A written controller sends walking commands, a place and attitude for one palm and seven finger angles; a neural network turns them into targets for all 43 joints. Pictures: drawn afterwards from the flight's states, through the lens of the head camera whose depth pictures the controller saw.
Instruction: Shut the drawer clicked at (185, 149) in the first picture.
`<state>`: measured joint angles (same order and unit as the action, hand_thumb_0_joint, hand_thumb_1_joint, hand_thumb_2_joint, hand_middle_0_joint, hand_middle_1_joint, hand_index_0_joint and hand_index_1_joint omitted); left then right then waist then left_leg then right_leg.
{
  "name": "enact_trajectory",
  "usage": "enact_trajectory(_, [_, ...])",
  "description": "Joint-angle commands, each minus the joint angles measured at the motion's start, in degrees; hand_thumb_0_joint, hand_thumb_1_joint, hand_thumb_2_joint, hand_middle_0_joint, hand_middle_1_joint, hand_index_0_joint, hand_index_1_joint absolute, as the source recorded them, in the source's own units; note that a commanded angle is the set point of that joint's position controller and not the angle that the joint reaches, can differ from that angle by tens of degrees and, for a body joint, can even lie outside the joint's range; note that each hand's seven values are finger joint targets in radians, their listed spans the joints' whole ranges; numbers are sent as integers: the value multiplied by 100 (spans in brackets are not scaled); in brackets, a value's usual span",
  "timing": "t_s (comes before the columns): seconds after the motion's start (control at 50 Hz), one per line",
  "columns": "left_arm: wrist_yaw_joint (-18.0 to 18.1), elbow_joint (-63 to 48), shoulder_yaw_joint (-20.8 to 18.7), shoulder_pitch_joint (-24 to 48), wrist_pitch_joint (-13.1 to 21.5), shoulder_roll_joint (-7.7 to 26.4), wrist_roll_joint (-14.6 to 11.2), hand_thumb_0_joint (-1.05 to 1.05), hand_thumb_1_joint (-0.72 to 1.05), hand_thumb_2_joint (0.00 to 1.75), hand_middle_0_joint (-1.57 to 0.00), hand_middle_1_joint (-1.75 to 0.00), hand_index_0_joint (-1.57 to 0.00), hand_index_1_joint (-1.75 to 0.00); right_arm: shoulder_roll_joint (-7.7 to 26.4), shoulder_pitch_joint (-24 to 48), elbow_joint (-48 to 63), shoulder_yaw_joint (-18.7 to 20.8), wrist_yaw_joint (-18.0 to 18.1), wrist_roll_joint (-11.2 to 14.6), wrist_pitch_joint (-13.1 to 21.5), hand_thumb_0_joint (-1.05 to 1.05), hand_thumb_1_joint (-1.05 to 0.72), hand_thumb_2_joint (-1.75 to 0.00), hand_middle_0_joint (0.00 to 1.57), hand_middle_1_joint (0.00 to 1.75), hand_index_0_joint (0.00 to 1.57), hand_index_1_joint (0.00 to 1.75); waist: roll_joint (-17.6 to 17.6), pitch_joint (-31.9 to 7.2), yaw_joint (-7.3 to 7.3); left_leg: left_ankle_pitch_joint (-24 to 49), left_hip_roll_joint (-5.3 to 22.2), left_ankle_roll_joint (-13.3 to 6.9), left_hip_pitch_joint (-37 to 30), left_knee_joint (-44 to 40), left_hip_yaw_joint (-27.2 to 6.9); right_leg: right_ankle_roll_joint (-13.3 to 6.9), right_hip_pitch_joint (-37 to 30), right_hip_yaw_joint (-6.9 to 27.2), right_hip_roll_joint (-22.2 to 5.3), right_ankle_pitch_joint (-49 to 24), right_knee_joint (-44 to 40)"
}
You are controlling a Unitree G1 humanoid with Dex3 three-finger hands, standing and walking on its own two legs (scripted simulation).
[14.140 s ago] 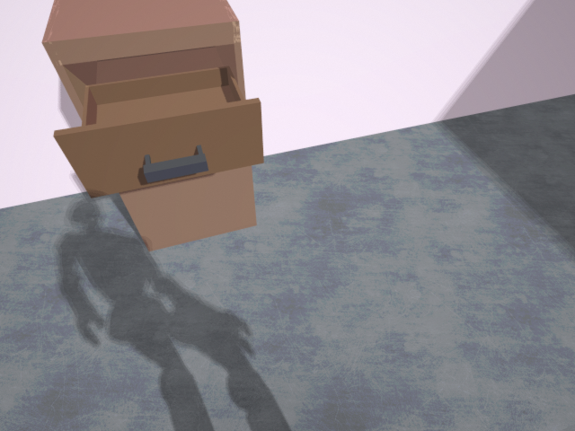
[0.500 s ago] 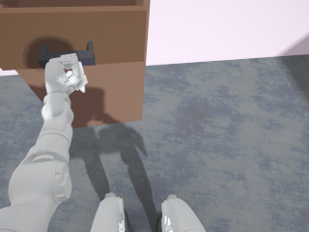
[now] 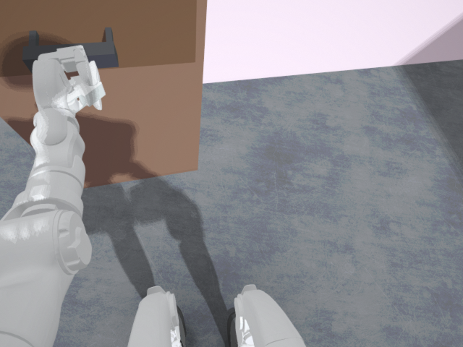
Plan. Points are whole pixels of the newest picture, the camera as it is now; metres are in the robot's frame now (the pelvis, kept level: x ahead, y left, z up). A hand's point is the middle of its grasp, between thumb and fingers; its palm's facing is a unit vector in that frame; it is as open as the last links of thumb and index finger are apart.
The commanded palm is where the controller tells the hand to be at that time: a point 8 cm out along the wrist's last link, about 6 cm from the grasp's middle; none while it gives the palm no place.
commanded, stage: push the drawer shut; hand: left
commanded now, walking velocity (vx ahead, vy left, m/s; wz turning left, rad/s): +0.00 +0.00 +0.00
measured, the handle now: (72, 46) +0.62 +0.20 +0.06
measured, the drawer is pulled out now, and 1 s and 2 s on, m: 0.03 0.00 0.00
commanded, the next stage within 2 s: pull the fist back off the drawer in 0.54 s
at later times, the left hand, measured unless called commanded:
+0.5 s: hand (89, 69) +0.57 +0.18 +0.05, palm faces +0.12 -0.99 -0.03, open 3.1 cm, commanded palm +0.60 +0.19 +0.06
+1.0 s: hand (91, 68) +0.57 +0.17 +0.06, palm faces +0.12 -0.99 -0.04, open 3.2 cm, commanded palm +0.56 +0.18 +0.06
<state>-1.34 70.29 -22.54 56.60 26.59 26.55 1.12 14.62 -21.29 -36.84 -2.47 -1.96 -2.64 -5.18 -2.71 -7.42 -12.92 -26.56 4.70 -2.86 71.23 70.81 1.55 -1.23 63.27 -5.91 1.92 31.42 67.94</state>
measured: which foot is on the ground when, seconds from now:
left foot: down 0.00-1.00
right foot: down 0.00-1.00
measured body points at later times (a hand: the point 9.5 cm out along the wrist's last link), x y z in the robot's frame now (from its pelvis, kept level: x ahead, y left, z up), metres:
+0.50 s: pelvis -0.02 +0.00 -0.02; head +0.17 +0.05 +0.39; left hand +0.56 +0.23 +0.06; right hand -0.06 -0.25 -0.11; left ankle +0.05 +0.09 -0.63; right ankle +0.00 -0.11 -0.63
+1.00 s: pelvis -0.04 +0.01 -0.02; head +0.15 +0.05 +0.38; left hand +0.56 +0.23 +0.06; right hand -0.09 -0.25 -0.11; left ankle +0.05 +0.09 -0.63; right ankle +0.00 -0.11 -0.63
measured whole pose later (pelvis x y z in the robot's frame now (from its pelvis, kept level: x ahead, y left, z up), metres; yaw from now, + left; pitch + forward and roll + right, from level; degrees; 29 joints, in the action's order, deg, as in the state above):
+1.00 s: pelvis -0.04 +0.01 -0.02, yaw -1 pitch +30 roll -8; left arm 0.1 75.5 -20.5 73.1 18.0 36.3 5.0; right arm 15.0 -24.3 -37.7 -5.2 -1.8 -4.1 -0.1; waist -3.2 -5.7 -17.4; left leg -23.7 4.7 -3.5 82.5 75.2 -0.9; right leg -1.1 73.3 -8.2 2.1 28.8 71.6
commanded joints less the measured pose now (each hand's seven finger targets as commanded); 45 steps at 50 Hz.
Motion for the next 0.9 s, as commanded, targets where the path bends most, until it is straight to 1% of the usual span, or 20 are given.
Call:
enact_trajectory(0.0, [159, -1117, -300, 3213, 263, 1757, -89, 0, 90, 90, -140, -160, -140, -160, 1154, -1184, 189, 381, 73, -48, 36, 0, -90, -90, 20, 30, 20, 30, -711, -2889, -215, 1621, -179, 30, -2925, -515, -686, 30, -200, 371, 203, -1318, -951])
enact_trajectory(0.04, [138, -1043, -281, 3453, 228, 1803, -66, 0, 90, 90, -140, -160, -140, -160, 1158, -1236, 169, 358, 71, -63, 51, 0, -90, -90, 20, 30, 20, 30, -837, -2858, -285, 1653, -171, 29, -2951, -474, -728, 15, -60, 338, 210, -1316, -893])
enact_trajectory(0.06, [139, -1137, -365, 3543, 226, 1969, -45, 0, 90, 90, -140, -160, -140, -160, 1184, -1249, 176, 355, 77, -69, 41, 0, -90, -90, 20, 30, 20, 30, -924, -2993, -267, 1719, -159, 31, -2986, -439, -725, 21, -75, 350, 204, -1351, -884])
enact_trajectory(0.08, [123, -1033, -280, 3535, 190, 1898, -17, 0, 90, 90, -140, -160, -140, -160, 1175, -1250, 188, 346, 71, -69, 33, 0, -90, -90, 20, 30, 20, 30, -968, -2998, -272, 1696, -159, 45, -2992, -449, -757, 7, -14, 327, 210, -1296, -870])
enact_trajectory(0.12, [125, -901, -310, 3644, 107, 1992, 7, 0, 90, 90, -140, -160, -140, -160, 1191, -1286, 178, 330, 73, -77, 32, 0, -90, -90, 20, 30, 20, 30, -870, -2937, -345, 1641, -148, 26, -2820, -385, -753, 22, 8, 327, 214, -1270, -854])
enact_trajectory(0.16, [121, -962, -301, 3969, 80, 2127, 74, 0, 90, 90, -140, -160, -140, -160, 1224, -1341, 170, 311, 71, -94, 33, 0, -90, -90, 20, 30, 20, 30, -1141, -2989, -393, 1670, -123, 43, -2950, -369, -824, 8, 229, 293, 214, -1234, -786])
enact_trajectory(0.2, [138, -1024, -264, 4022, 39, 2052, 100, 0, 90, 90, -140, -160, -140, -160, 1225, -1392, 173, 327, 52, -115, 32, 0, -90, -90, 20, 30, 20, 30, -1236, -3206, -400, 1801, -107, 52, -3188, -359, -895, -8, 321, 263, 215, -1273, -765])
enact_trajectory(0.24, [141, -1061, -223, 4252, 7, 2052, 131, 0, 90, 90, -140, -160, -140, -160, 1234, -1440, 146, 323, 48, -124, 29, 0, -90, -90, 20, 30, 20, 30, -1282, -3213, -480, 1824, -86, 55, -3262, -331, -965, -10, 482, 235, 217, -1271, -710])
enact_trajectory(0.28, [185, -1151, -75, 4629, -28, 1921, 158, 0, 90, 90, -140, -160, -140, -160, 1233, -1476, 89, 333, 44, -130, 39, 0, -90, -90, 20, 30, 20, 30, -1399, -3205, -583, 1604, -71, 64, -3332, -355, -1035, -1, 680, 216, 219, -1124, -725])
enact_trajectory(0.32, [251, -961, -141, 4721, -109, 2079, 204, 0, 90, 90, -140, -160, -140, -160, 1263, -1516, 43, 305, 54, -142, 60, 0, -90, -90, 20, 30, 20, 30, -1263, -3036, -642, 1276, -73, 46, -3110, -361, -1039, 3, 723, 217, 223, -946, -758])
enact_trajectory(0.44, [363, -878, 123, 5302, -163, 2038, 336, 0, 90, 90, -140, -160, -140, -160, 1282, -1558, -20, 238, 85, -176, 197, 0, -90, -90, 20, 30, 20, 30, -1575, -2878, -846, 673, -66, 50, -3057, -468, -1222, -27, 1145, 186, 206, -643, -699])
enact_trajectory(0.48, [395, -928, 259, 5432, -167, 1971, 369, 0, 90, 90, -140, -160, -140, -160, 1298, -1505, -22, 234, 97, -175, 256, 0, -90, -90, 20, 30, 20, 30, -1694, -2905, -879, 364, -49, 67, -3084, -515, -1287, -32, 1291, 190, 184, -524, -696])
enact_trajectory(0.52, [419, -892, 254, 5476, -203, 2065, 366, 0, 90, 90, -140, -160, -140, -160, 1309, -1511, -24, 204, 118, -170, 325, 0, -90, -90, 20, 30, 20, 30, -1608, -2983, -917, 217, -57, 37, -2936, -488, -1260, -26, 1217, 224, 193, -446, -709])
enact_trajectory(0.54, [411, -871, 238, 5543, -188, 2154, 391, 0, 90, 90, -140, -160, -140, -160, 1325, -1544, -46, 190, 131, -172, 359, 0, -90, -90, 20, 30, 20, 30, -1730, -2969, -938, 210, -35, 53, -3028, -537, -1321, -38, 1304, 208, 185, -444, -679])
enact_trajectory(0.56, [399, -983, 366, 5644, -190, 2062, 390, 0, 90, 90, -140, -160, -140, -160, 1321, -1509, -43, 182, 131, -166, 391, 0, -90, -90, 20, 30, 20, 30, -1903, -2995, -951, 197, -27, 62, -3109, -551, -1331, -41, 1381, 210, 182, -449, -679])
enact_trajectory(0.62, [403, -841, 361, 5600, -275, 2132, 346, 0, 90, 90, -140, -160, -140, -160, 1343, -1466, -72, 144, 170, -147, 483, 0, -90, -90, 20, 30, 20, 30, -1804, -2858, -989, -158, -15, 44, -2885, -584, -1313, -28, 1346, 253, 175, -297, -743])
enact_trajectory(0.78, [344, -749, 186, 5472, -417, 2287, 300, 0, 90, 90, -140, -160, -140, -160, 1390, -1509, -5, 127, 176, -155, 577, 0, -90, -90, 20, 30, 20, 30, -1650, -2845, -894, -326, -22, 51, -2725, -628, -1369, -38, 1266, 203, 173, -230, -697])
enact_trajectory(0.82, [334, -841, 215, 5457, -431, 2160, 272, 0, 90, 90, -140, -160, -140, -160, 1368, -1509, 2, 151, 152, -153, 592, 0, -90, -90, 20, 30, 20, 30, -1658, -2936, -854, -269, -42, 47, -2742, -603, -1341, -39, 1209, 216, 179, -255, -713])
enact_trajectory(0.84, [330, -874, 59, 5391, -406, 2308, 283, 0, 90, 90, -140, -160, -140, -160, 1380, -1549, 5, 152, 138, -164, 594, 0, -90, -90, 20, 30, 20, 30, -1751, -3014, -769, -156, -24, 67, -2860, -613, -1389, -60, 1234, 176, 177, -308, -634])
enact_trajectory(0.88, [307, -918, 158, 5276, -430, 2089, 256, 0, 90, 90, -140, -160, -140, -160, 1370, -1540, 14, 189, 102, -162, 578, 0, -90, -90, 20, 30, 20, 30, -1695, -3040, -750, -80, -22, 84, -2953, -640, -1417, -53, 1238, 154, 180, -363, -652])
